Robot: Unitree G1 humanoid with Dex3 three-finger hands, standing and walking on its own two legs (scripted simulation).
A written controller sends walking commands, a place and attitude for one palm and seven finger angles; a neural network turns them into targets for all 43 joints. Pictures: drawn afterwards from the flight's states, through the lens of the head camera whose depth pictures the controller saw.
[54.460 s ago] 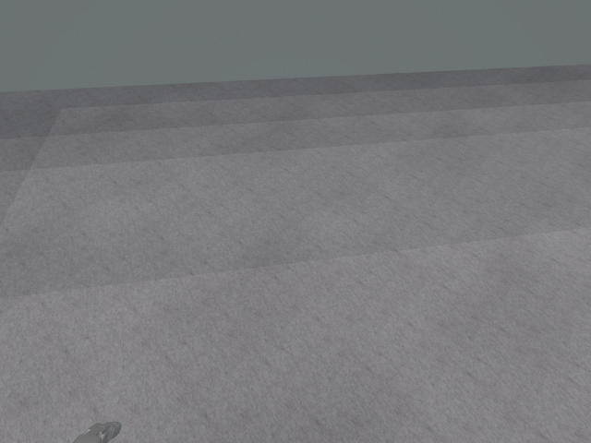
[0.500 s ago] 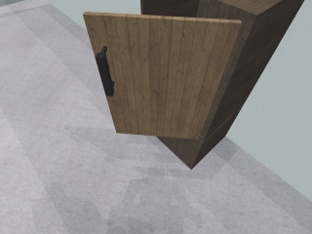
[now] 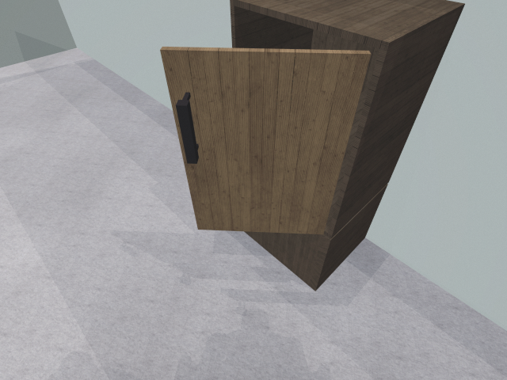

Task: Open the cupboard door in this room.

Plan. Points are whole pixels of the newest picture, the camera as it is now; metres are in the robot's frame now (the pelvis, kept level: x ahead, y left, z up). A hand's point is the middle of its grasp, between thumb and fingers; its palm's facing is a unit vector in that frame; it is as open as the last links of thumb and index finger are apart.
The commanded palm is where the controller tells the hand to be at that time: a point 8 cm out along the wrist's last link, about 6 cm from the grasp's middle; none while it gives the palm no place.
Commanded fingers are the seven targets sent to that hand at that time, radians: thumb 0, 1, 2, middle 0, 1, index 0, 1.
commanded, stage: come to a stop and stand still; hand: left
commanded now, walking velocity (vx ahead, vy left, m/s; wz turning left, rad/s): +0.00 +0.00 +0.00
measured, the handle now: (190, 128) +0.63 +0.18 +0.07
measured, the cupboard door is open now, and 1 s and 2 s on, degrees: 43 43 43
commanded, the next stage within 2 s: look again from close up in 0.62 s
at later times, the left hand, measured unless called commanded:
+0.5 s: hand out of the picture -0.02 +0.21 -0.15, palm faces +0.00 -0.96 -0.26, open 7.4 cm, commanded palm none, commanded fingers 0.00 0.90 0.90 -0.20 -0.30 -0.20 -0.30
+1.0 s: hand out of the picture -0.03 +0.23 -0.15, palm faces +0.03 -0.96 -0.27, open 7.4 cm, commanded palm none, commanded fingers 0.00 0.90 0.90 -0.20 -0.30 -0.20 -0.30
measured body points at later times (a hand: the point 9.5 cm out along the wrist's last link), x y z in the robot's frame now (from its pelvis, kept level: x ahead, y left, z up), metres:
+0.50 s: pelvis -0.04 +0.00 +0.02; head -0.06 +0.00 +0.46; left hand -0.02 +0.26 -0.13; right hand -0.03 -0.27 -0.13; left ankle +0.01 +0.09 -0.72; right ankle +0.05 -0.10 -0.72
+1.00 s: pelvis -0.06 +0.01 +0.02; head -0.07 +0.01 +0.47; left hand -0.03 +0.28 -0.13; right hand -0.01 -0.27 -0.12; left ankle +0.01 +0.10 -0.72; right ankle +0.05 -0.10 -0.72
